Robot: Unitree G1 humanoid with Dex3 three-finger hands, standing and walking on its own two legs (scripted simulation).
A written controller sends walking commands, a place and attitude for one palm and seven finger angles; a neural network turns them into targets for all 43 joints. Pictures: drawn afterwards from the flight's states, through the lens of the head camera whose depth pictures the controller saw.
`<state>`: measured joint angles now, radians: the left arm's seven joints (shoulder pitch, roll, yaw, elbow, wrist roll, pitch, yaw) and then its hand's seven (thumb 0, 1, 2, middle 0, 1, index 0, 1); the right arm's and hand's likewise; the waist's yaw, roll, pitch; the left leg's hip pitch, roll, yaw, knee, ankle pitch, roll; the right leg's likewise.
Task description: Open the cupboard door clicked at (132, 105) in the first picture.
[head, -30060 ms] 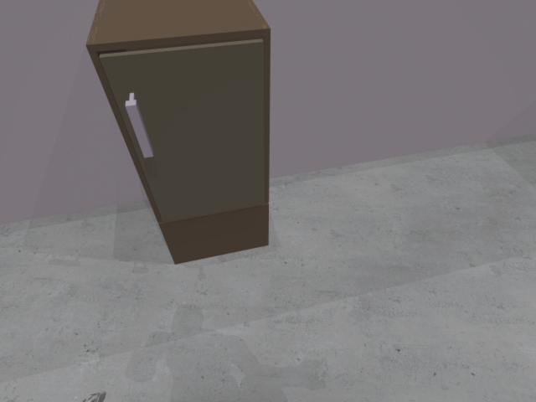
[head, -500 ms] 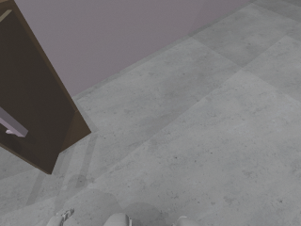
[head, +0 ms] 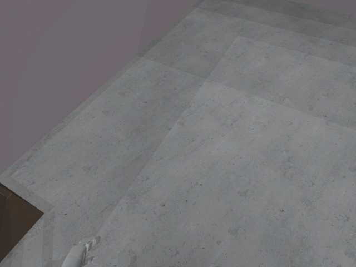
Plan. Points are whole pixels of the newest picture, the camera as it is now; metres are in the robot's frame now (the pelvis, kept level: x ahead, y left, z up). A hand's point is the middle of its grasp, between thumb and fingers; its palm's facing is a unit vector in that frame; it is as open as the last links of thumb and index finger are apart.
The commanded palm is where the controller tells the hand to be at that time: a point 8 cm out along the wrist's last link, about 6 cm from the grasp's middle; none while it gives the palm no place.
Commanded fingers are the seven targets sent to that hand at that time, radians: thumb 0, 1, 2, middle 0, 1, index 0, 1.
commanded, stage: walk to a spot facing it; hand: left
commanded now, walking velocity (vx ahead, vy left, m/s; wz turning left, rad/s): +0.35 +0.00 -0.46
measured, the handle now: out of the picture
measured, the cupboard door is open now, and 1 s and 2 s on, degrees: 46 46 46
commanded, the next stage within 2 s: turn to face it in 1.16 s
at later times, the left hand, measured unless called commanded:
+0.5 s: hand (117, 208) +0.29 +0.18 -0.15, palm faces -0.19 -0.97 -0.16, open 7.4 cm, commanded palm none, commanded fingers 0.00 0.90 0.90 -0.20 -0.30 -0.20 -0.30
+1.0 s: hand (163, 149) +0.49 +0.06 -0.15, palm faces -0.27 -0.94 -0.19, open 7.2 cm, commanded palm none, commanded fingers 0.00 0.90 0.90 -0.20 -0.30 -0.20 -0.30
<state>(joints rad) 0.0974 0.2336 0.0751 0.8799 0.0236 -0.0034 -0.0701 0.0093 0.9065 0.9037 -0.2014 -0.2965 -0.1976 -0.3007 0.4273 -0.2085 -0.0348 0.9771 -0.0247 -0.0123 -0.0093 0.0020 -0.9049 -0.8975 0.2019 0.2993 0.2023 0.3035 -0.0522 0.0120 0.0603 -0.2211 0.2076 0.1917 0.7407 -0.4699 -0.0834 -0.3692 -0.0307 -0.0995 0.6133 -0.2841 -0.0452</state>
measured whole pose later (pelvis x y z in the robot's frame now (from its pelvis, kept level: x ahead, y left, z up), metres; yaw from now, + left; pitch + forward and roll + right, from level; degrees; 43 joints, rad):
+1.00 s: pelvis +0.41 -0.12 +0.02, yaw -19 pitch +1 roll -1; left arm 0.28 0.19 0.06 1.07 0.01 -0.07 -0.01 -0.01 0.94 0.90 -0.20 -0.30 -0.20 -0.30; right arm 0.22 -0.16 -0.06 1.03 -0.02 -0.02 0.01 0.00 -0.92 -0.90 0.20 0.30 0.20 0.30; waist -0.01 -0.01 0.04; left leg -0.53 0.13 0.09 0.78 -0.22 -0.04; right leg -0.09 0.03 -0.12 0.36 -0.29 -0.06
